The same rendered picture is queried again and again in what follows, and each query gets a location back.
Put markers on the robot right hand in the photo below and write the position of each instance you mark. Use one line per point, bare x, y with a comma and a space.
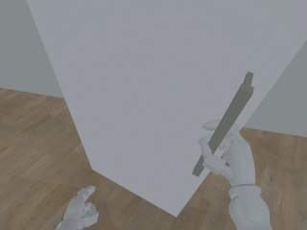
237, 153

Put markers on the fridge door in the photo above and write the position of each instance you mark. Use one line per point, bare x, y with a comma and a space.
141, 77

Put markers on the robot left forearm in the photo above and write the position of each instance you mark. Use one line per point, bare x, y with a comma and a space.
69, 224

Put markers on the handle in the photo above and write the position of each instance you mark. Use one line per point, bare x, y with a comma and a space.
235, 108

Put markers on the robot left hand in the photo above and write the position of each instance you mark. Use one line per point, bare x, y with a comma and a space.
85, 213

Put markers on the robot right forearm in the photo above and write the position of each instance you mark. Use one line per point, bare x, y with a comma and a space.
247, 209

